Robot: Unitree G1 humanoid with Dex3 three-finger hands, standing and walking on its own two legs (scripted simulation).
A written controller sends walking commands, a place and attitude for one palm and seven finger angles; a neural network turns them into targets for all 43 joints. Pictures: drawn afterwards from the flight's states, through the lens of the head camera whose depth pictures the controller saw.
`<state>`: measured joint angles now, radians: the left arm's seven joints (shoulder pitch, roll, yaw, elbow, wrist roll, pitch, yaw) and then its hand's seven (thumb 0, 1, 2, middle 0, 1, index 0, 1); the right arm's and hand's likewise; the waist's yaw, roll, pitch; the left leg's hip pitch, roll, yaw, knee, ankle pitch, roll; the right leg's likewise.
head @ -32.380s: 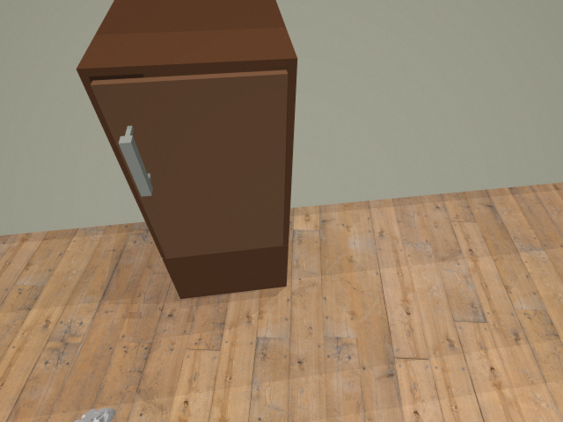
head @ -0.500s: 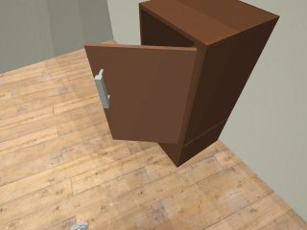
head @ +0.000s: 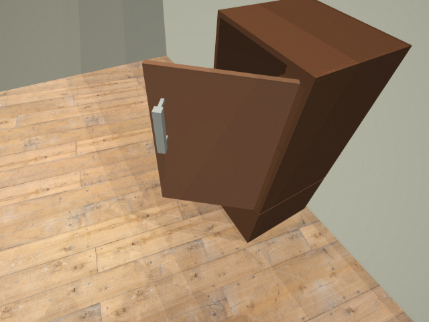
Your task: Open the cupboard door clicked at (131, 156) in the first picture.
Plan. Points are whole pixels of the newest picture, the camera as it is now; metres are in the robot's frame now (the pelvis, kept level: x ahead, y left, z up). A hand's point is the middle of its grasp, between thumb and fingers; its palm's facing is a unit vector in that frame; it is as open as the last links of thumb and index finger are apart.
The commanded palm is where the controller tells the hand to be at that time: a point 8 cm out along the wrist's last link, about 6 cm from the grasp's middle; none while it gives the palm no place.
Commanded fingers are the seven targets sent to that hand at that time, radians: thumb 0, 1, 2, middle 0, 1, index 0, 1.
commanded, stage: come to a stop and stand still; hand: left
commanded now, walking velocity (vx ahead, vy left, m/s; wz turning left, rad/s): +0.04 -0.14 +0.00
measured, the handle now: (162, 126) +0.60 +0.19 -0.03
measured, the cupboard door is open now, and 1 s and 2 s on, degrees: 52 52 52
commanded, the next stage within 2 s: look again from close up in 1.16 s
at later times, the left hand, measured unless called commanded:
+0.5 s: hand out of the picture -0.01 +0.12 -0.18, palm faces +0.01 -0.99 -0.15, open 7.3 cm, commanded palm none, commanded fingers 0.00 0.90 0.90 -0.20 -0.30 -0.20 -0.30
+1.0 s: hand out of the picture +0.02 +0.12 -0.18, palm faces +0.03 -0.99 -0.17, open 7.3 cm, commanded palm none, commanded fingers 0.00 0.90 0.90 -0.20 -0.30 -0.20 -0.30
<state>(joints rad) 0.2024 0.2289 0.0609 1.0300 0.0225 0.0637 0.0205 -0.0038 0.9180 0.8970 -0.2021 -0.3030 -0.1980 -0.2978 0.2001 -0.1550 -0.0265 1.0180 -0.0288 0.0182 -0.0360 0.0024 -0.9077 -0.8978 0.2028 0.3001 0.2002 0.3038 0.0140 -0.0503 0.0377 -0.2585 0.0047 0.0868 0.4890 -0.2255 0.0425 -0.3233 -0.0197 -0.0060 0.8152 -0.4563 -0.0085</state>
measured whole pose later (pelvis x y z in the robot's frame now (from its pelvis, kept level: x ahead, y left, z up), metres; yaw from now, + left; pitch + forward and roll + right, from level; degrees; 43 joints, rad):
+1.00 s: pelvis +0.02 -0.05 +0.00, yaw +0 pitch -1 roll +1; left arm 0.29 0.14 0.01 1.12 0.01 -0.01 0.04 0.00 0.91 0.90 -0.20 -0.30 -0.20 -0.30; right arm 0.24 -0.13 -0.01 1.16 -0.01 0.00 -0.05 0.01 -0.92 -0.90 0.20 0.30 0.20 0.30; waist 0.00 -0.03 0.04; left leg -0.19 0.06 0.07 0.43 -0.23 -0.04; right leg -0.03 0.03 -0.03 0.37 -0.34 -0.04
